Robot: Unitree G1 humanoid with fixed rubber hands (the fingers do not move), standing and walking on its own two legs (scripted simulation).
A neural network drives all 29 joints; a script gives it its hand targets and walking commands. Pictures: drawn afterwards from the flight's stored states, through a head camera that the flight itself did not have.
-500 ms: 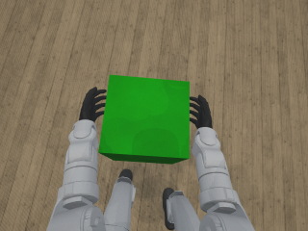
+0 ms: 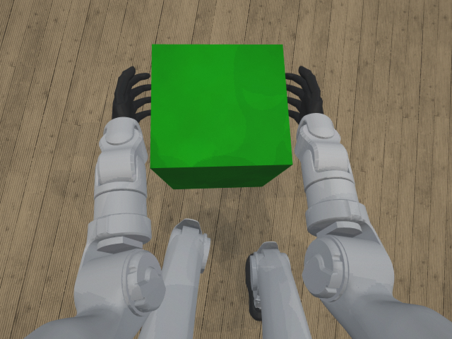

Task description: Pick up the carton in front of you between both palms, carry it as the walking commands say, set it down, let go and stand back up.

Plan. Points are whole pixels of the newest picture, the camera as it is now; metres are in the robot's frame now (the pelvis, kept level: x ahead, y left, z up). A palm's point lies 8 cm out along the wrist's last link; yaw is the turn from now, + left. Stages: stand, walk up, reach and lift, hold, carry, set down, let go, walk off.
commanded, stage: set down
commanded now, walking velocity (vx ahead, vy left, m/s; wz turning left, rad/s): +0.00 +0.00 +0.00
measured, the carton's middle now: (218, 129) +0.47 +0.09 -0.18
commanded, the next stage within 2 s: none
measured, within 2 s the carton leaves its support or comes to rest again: rests again in 2.00 s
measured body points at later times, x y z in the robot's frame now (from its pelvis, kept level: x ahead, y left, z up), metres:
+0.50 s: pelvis -0.02 -0.02 -0.10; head +0.33 +0.04 +0.18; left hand +0.45 +0.27 -0.24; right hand +0.55 -0.02 -0.24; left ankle +0.12 +0.13 -0.54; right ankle +0.06 -0.14 -0.54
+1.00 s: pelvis -0.02 -0.01 -0.16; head +0.37 +0.03 +0.07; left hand +0.46 +0.27 -0.35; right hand +0.57 -0.01 -0.35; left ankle +0.11 +0.13 -0.54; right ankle +0.06 -0.14 -0.54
